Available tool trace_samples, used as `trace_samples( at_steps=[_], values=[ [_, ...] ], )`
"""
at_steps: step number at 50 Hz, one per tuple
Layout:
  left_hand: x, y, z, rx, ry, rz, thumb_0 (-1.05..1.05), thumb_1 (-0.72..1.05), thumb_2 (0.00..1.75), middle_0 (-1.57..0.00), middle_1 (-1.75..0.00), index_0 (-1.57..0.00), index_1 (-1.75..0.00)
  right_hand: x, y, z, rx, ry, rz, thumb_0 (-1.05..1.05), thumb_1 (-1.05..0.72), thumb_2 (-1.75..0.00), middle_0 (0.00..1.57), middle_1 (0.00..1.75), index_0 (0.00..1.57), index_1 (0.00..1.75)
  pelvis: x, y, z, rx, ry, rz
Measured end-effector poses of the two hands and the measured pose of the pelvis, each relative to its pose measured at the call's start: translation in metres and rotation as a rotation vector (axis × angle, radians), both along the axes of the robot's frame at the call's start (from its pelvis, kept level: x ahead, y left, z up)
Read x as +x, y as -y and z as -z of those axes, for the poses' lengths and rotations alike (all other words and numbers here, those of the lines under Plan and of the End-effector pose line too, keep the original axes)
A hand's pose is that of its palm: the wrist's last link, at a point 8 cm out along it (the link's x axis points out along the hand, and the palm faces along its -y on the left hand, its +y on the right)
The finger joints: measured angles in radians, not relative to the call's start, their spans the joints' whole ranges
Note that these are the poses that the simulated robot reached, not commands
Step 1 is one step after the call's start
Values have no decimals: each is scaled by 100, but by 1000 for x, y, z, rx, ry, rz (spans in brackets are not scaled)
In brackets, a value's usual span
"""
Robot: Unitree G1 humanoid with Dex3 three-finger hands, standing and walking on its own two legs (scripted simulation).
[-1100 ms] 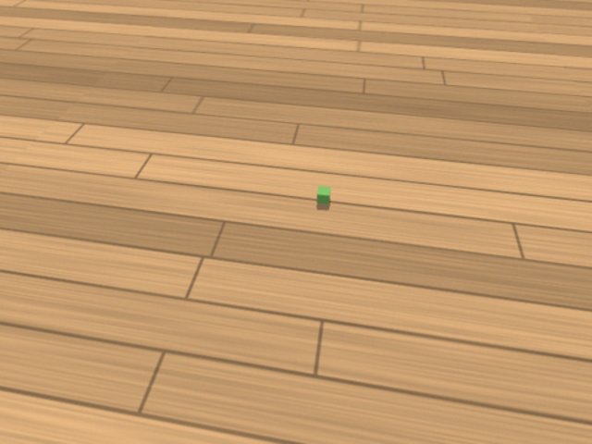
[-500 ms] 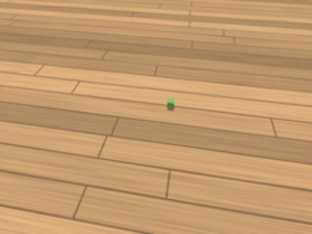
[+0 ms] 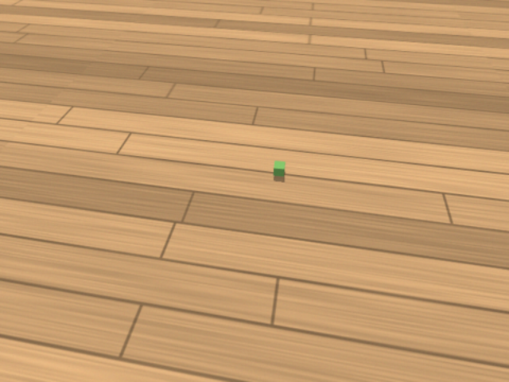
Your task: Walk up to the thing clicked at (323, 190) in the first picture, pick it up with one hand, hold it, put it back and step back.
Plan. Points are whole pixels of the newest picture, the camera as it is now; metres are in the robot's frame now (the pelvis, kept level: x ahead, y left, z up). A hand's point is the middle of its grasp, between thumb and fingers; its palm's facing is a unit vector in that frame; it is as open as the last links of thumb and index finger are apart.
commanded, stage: stand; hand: left
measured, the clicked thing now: (279, 168) +1.25 -0.10 -0.75
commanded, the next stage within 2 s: walk up in 0.02 s
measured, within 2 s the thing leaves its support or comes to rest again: neither
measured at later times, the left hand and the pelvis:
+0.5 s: hand (166, 364) +0.18 +0.18 -0.15, palm faces -0.13 -0.91 -0.39, open 7.3 cm; pelvis +0.11 -0.09 -0.02, yaw -9 degrees
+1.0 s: hand (203, 226) +0.47 +0.15 -0.15, palm faces -0.32 -0.87 -0.36, open 7.3 cm; pelvis +0.32 -0.10 -0.01, yaw -15 degrees
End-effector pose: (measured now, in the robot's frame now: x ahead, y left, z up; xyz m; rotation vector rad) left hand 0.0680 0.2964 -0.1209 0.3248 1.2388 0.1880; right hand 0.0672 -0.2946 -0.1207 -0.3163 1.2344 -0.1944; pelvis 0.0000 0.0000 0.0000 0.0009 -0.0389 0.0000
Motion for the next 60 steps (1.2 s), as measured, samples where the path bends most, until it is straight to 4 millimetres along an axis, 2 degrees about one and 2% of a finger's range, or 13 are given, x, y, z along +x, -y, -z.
trace_samples(
  at_steps=[4,7,12,16,21,26,31,35,40,45,50,56,60],
  values=[
    [2,-3,-1,-8,1,16,1,91,90,-20,-30,-21,-30,2,5,-3,6,49,13,1,-90,-90,20,30,21,30,3,2,2,9,-5,27],
    [11,-5,-4,8,-20,53,1,91,90,-20,-30,-21,-30,-5,22,-6,-11,101,47,1,-90,-90,20,30,21,30,9,8,4,12,-13,55],
    [44,2,-14,31,0,103,1,91,90,-20,-30,-21,-30,-22,63,-7,-50,64,96,1,-90,-90,20,30,21,30,28,31,8,25,0,97],
    [77,21,-17,73,29,140,1,91,90,-20,-30,-21,-30,-18,105,7,-67,37,131,1,-90,-90,20,30,21,30,53,58,21,31,12,128],
    [98,48,-10,93,82,121,1,91,90,-20,-30,-21,-30,17,135,21,-71,17,130,1,-90,-90,20,30,20,30,80,84,32,-14,25,139],
    [113,75,-12,40,38,124,1,91,90,-20,-30,-21,-30,69,134,4,-34,83,103,1,-91,-90,20,30,20,30,113,93,18,-25,18,161],
    [147,85,-3,0,14,145,1,90,90,-20,-30,-21,-30,114,130,-9,-29,103,83,1,-90,-90,20,30,20,30,155,97,14,-31,4,182],
    [191,81,10,-21,19,166,1,90,90,-20,-30,-21,-30,155,127,-14,-58,114,82,1,-90,-90,20,30,20,30,196,91,20,-41,-4,185],
    [264,76,24,-13,19,227,1,90,90,-20,-30,-21,-30,196,120,-19,-95,193,124,1,-90,-90,20,30,21,30,242,83,28,-14,6,212],
    [344,85,9,-12,78,300,1,91,90,-20,-30,-21,-30,206,115,-30,-89,177,190,1,-90,-90,20,30,21,30,282,88,15,1,6,240],
    [412,103,-9,1,109,356,1,91,90,-20,-30,-21,-30,209,123,-27,-74,109,234,1,-90,-90,20,30,21,30,321,99,10,11,2,260],
    [489,141,-20,27,153,405,1,91,90,-20,-30,-21,-30,221,148,-2,-37,27,284,1,-90,-90,20,30,21,30,370,128,18,24,0,273],
    [529,169,-18,48,227,405,1,91,90,-20,-30,-21,-30,248,169,22,-17,-7,289,1,-90,-90,20,30,21,30,400,152,33,4,10,269]
  ],
)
